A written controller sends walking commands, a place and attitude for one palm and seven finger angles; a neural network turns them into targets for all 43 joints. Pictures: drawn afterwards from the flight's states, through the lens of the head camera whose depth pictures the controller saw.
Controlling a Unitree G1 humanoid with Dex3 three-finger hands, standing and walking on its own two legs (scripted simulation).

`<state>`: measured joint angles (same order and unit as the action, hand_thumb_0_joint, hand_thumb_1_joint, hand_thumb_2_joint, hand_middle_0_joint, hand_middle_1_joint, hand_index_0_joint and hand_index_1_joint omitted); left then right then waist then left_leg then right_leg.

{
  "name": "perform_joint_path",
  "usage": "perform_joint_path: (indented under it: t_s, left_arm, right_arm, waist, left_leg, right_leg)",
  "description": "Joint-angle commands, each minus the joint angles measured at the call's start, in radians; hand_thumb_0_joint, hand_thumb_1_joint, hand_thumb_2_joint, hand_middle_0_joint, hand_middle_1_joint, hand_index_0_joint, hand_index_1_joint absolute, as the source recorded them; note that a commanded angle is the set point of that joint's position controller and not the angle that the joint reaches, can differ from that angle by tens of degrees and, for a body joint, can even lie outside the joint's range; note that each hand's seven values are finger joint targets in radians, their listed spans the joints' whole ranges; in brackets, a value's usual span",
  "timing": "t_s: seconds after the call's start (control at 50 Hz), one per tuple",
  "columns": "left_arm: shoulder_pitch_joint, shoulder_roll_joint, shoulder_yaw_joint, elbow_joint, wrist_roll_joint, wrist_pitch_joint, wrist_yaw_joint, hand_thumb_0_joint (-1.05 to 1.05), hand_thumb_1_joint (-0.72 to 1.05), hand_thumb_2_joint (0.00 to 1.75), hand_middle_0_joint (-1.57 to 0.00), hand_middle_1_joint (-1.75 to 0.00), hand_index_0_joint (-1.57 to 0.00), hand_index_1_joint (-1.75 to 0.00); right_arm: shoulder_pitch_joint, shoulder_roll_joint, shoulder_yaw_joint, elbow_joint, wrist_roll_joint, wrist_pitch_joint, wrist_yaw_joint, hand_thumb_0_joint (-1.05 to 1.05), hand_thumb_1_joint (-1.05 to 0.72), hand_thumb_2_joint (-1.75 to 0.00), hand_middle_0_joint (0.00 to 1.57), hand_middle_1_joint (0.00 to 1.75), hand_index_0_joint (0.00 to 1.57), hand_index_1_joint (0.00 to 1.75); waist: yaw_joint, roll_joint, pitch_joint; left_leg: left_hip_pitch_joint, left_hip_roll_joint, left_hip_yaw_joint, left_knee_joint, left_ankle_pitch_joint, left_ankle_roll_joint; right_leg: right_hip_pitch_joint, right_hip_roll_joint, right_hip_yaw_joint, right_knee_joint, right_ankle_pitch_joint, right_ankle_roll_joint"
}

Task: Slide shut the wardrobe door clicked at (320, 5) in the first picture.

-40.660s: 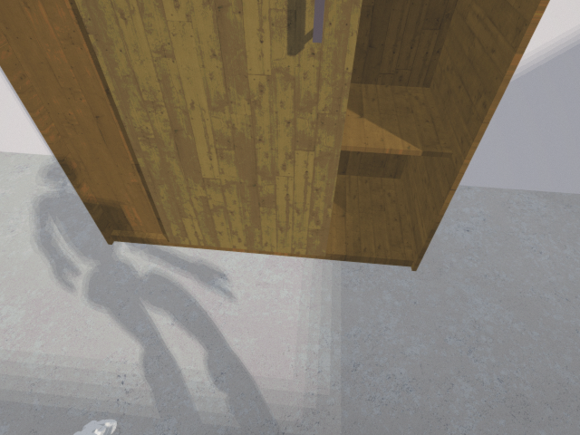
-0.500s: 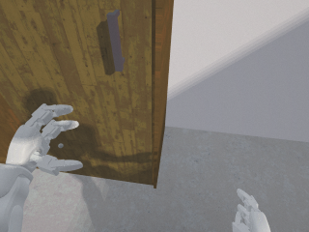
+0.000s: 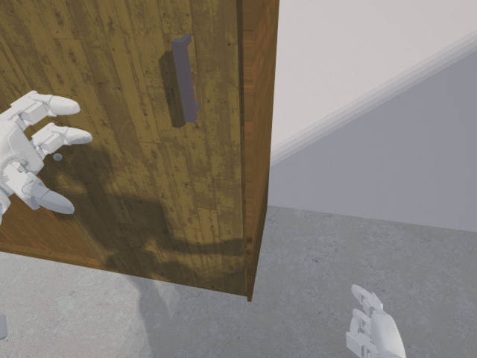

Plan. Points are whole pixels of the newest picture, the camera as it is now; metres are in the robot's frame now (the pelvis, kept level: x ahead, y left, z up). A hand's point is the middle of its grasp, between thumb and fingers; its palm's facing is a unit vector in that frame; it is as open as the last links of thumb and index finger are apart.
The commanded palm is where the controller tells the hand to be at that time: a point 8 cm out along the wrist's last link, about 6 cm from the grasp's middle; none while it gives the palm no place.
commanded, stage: raise the hand with hooked fingers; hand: left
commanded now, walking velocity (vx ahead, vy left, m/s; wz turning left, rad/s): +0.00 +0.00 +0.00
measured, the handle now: (189, 79) +0.55 +0.17 +0.24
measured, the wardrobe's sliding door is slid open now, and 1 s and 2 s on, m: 0.01 0.01 0.01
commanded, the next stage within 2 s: move the hooked fingers beside the handle in 0.50 s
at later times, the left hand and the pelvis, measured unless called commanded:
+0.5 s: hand (69, 150) +0.29 +0.27 +0.25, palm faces +0.03 -0.99 -0.14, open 14.0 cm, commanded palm +0.25 +0.31 +0.26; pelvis +0.01 -0.01 +0.00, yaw -1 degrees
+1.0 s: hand (87, 133) +0.33 +0.26 +0.26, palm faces -0.01 -1.00 -0.10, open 14.0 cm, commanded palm +0.30 +0.31 +0.26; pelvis +0.01 +0.00 +0.00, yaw -1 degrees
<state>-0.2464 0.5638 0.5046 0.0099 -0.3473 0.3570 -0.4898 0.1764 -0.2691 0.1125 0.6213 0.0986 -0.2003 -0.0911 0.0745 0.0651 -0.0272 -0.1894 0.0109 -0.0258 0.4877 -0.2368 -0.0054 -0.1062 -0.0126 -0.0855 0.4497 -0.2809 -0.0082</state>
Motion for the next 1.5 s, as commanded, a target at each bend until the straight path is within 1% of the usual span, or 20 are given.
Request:
perform_joint_path:
  t_s: [0.0,0.06,0.12,0.16,0.24,0.34,0.4,0.5,0.54,0.62,0.7,0.92,1.02,1.08,1.12,1.18,1.28,1.32,1.38,1.48]
  left_arm:
    - [-0.347,0.322,0.114,-0.079,-0.019,-0.021,-0.021,0.00,-0.50,0.30,-0.30,-1.20,-0.30,-1.20]
    - [-0.288,0.283,0.076,-0.017,-0.024,0.012,-0.043,0.00,-0.50,0.30,-0.30,-1.20,-0.30,-1.20]
    - [-0.325,0.285,0.064,-0.098,-0.022,0.007,-0.037,0.00,-0.50,0.30,-0.30,-1.20,-0.30,-1.20]
    - [-0.348,0.326,0.109,-0.182,-0.021,-0.019,-0.022,0.00,-0.50,0.30,-0.30,-1.20,-0.30,-1.20]
    - [-0.340,0.368,0.178,-0.234,-0.029,-0.056,0.008,0.00,-0.50,0.30,-0.30,-1.20,-0.30,-1.20]
    - [-0.346,0.327,0.130,-0.178,-0.014,-0.027,0.017,0.00,-0.50,0.30,-0.30,-1.20,-0.30,-1.20]
    - [-0.358,0.303,0.095,-0.173,-0.005,-0.010,0.011,0.00,-0.50,0.30,-0.30,-1.20,-0.30,-1.20]
    - [-0.335,0.313,0.116,-0.180,-0.019,-0.016,-0.007,0.00,-0.50,0.30,-0.30,-1.20,-0.30,-1.20]
    - [-0.320,0.323,0.127,-0.148,-0.023,-0.012,-0.009,0.00,-0.50,0.30,-0.30,-1.20,-0.30,-1.20]
    - [-0.385,0.310,0.097,-0.125,-0.018,-0.010,-0.002,0.00,-0.50,0.30,-0.30,-1.20,-0.30,-1.20]
    - [-0.475,0.300,0.058,-0.089,0.008,-0.023,0.001,0.00,-0.50,0.30,-0.30,-1.20,-0.30,-1.20]
    - [-0.516,0.320,0.070,-0.008,0.025,-0.052,0.014,0.00,-0.50,0.30,-0.30,-1.20,-0.30,-1.20]
    - [-0.574,0.278,0.018,0.025,0.036,-0.059,0.027,0.00,-0.50,0.30,-0.30,-1.20,-0.30,-1.20]
    - [-0.609,0.307,0.041,0.022,0.049,-0.066,0.040,0.00,-0.50,0.30,-0.30,-1.20,-0.30,-1.20]
    - [-0.605,0.311,0.040,0.062,0.051,-0.068,0.047,0.00,-0.50,0.30,-0.30,-1.20,-0.30,-1.20]
    - [-0.707,0.277,-0.018,0.152,0.067,-0.067,0.052,0.00,-0.50,0.30,-0.30,-1.20,-0.30,-1.20]
    - [-0.800,0.298,-0.023,0.169,0.087,-0.106,0.066,0.00,-0.50,0.30,-0.30,-1.20,-0.30,-1.20]
    - [-0.806,0.293,-0.033,0.234,0.087,-0.117,0.065,0.00,-0.50,0.30,-0.30,-1.20,-0.30,-1.20]
    - [-0.849,0.303,-0.043,0.299,0.104,-0.123,0.067,0.00,-0.50,0.30,-0.30,-1.20,-0.30,-1.20]
    - [-0.921,0.293,-0.067,0.351,0.117,-0.152,0.076,0.00,-0.50,0.30,-0.30,-1.20,-0.30,-1.20]
  right_arm:
    - [-0.168,-0.120,-0.055,-0.174,0.004,-0.054,-0.007,0.00,-0.90,-0.90,0.20,0.30,0.20,0.30]
    - [-0.168,-0.130,-0.061,-0.183,0.014,-0.038,0.006,0.00,-0.90,-0.90,0.20,0.30,0.20,0.30]
    - [-0.178,-0.125,-0.062,-0.203,0.017,-0.031,0.010,0.00,-0.90,-0.90,0.20,0.30,0.20,0.30]
    - [-0.187,-0.122,-0.065,-0.213,0.012,-0.038,0.007,0.00,-0.90,-0.90,0.20,0.30,0.20,0.30]
    - [-0.180,-0.116,-0.064,-0.207,0.000,-0.048,0.002,0.00,-0.90,-0.90,0.20,0.30,0.20,0.30]
    - [-0.171,-0.119,-0.064,-0.191,0.006,-0.044,-0.004,0.00,-0.90,-0.90,0.20,0.30,0.20,0.30]
    - [-0.171,-0.117,-0.062,-0.196,0.009,-0.044,-0.008,0.00,-0.90,-0.90,0.20,0.30,0.20,0.30]
    - [-0.171,-0.117,-0.062,-0.196,0.007,-0.042,-0.007,0.00,-0.90,-0.90,0.20,0.30,0.20,0.30]
    - [-0.170,-0.119,-0.061,-0.191,0.007,-0.036,-0.003,0.00,-0.90,-0.90,0.20,0.30,0.20,0.30]
    - [-0.169,-0.117,-0.062,-0.184,0.008,-0.031,-0.003,0.00,-0.90,-0.90,0.20,0.30,0.20,0.30]
    - [-0.166,-0.119,-0.063,-0.181,0.009,-0.034,-0.010,0.00,-0.90,-0.90,0.20,0.30,0.20,0.30]
    - [-0.147,-0.117,-0.067,-0.189,0.004,-0.018,-0.002,0.00,-0.90,-0.90,0.20,0.30,0.20,0.30]
    - [-0.137,-0.120,-0.071,-0.186,0.005,-0.012,-0.004,0.00,-0.90,-0.90,0.20,0.30,0.20,0.30]
    - [-0.133,-0.126,-0.076,-0.186,0.003,-0.015,-0.006,0.00,-0.90,-0.90,0.20,0.30,0.20,0.30]
    - [-0.123,-0.124,-0.076,-0.178,0.002,-0.007,-0.007,0.00,-0.90,-0.90,0.20,0.30,0.20,0.30]
    - [-0.110,-0.131,-0.079,-0.159,0.004,-0.007,-0.015,0.00,-0.90,-0.90,0.20,0.30,0.20,0.30]
    - [-0.088,-0.132,-0.083,-0.157,-0.001,-0.007,-0.020,0.00,-0.90,-0.90,0.20,0.30,0.20,0.30]
    - [-0.071,-0.136,-0.083,-0.144,-0.001,0.001,-0.021,0.00,-0.90,-0.90,0.20,0.30,0.20,0.30]
    - [-0.059,-0.142,-0.086,-0.142,0.000,0.002,-0.023,0.00,-0.90,-0.90,0.20,0.30,0.20,0.30]
    - [-0.026,-0.147,-0.095,-0.137,-0.002,0.007,-0.023,0.00,-0.90,-0.90,0.20,0.30,0.20,0.30]
  waist:
    - [-0.007,0.006,-0.167]
    - [-0.008,-0.046,-0.123]
    - [-0.007,-0.025,-0.144]
    - [-0.005,0.009,-0.204]
    - [0.006,0.040,-0.211]
    - [-0.008,0.044,-0.155]
    - [-0.014,0.059,-0.168]
    - [-0.012,-0.002,-0.203]
    - [-0.010,-0.001,-0.178]
    - [-0.019,-0.017,-0.163]
    - [-0.034,0.028,-0.185]
    - [-0.017,0.011,-0.220]
    - [-0.032,0.009,-0.204]
    - [-0.033,0.020,-0.248]
    - [-0.033,0.008,-0.230]
    - [-0.063,0.006,-0.196]
    - [-0.068,0.021,-0.264]
    - [-0.072,-0.010,-0.241]
    - [-0.077,0.020,-0.234]
    - [-0.091,-0.009,-0.267]
  left_leg:
    - [0.120,-0.034,-0.023,-0.060,0.179,0.037]
    - [0.091,-0.032,-0.016,-0.051,0.161,0.037]
    - [0.101,-0.033,-0.015,-0.052,0.154,0.034]
    - [0.132,-0.036,-0.010,-0.045,0.164,0.037]
    - [0.137,-0.035,-0.008,-0.047,0.188,0.038]
    - [0.120,-0.031,-0.001,-0.051,0.173,0.036]
    - [0.136,-0.031,-0.006,-0.050,0.171,0.035]
    - [0.150,-0.032,-0.008,-0.041,0.209,0.039]
    - [0.133,-0.033,-0.007,-0.045,0.196,0.039]
    - [0.130,-0.031,-0.011,-0.045,0.187,0.038]
    - [0.146,-0.035,-0.008,-0.043,0.187,0.038]
    - [0.133,-0.033,-0.010,-0.049,0.238,0.035]
    - [0.134,-0.024,-0.011,-0.057,0.221,0.032]
    - [0.152,-0.025,-0.007,-0.053,0.239,0.036]
    - [0.135,-0.024,-0.005,-0.055,0.230,0.034]
    - [0.130,-0.023,-0.007,-0.056,0.188,0.037]
    - [0.162,-0.022,-0.012,-0.054,0.214,0.038]
    - [0.138,-0.019,-0.007,-0.056,0.207,0.038]
    - [0.130,-0.019,-0.007,-0.059,0.202,0.037]
    - [0.141,-0.015,-0.006,-0.051,0.226,0.040]
  right_leg:
    - [-0.066,0.019,0.023,-0.075,0.240,-0.012]
    - [-0.093,0.013,0.036,-0.078,0.236,-0.003]
    - [-0.090,0.015,0.032,-0.075,0.205,-0.006]
    - [-0.075,0.016,0.036,-0.069,0.211,-0.006]
    - [-0.056,0.019,0.032,-0.065,0.235,-0.010]
    - [-0.084,0.017,0.029,-0.069,0.227,-0.006]
    - [-0.093,0.017,0.025,-0.063,0.225,-0.006]
    - [-0.071,0.020,0.023,-0.057,0.283,-0.002]
    - [-0.078,0.022,0.024,-0.063,0.267,-0.003]
    - [-0.090,0.021,0.026,-0.071,0.247,-0.002]
    - [-0.101,0.016,0.029,-0.067,0.250,-0.004]
    - [-0.053,0.015,0.024,-0.056,0.302,-0.016]
    - [-0.077,0.017,0.022,-0.061,0.270,-0.015]
    - [-0.069,0.015,0.027,-0.053,0.292,-0.016]
    - [-0.066,0.015,0.028,-0.062,0.278,-0.016]
    - [-0.117,0.015,0.032,-0.071,0.243,-0.011]
    - [-0.092,0.014,0.036,-0.068,0.263,-0.017]
    - [-0.088,0.014,0.036,-0.075,0.258,-0.016]
    - [-0.104,0.012,0.039,-0.070,0.256,-0.018]
    - [-0.100,0.015,0.040,-0.066,0.284,-0.017]
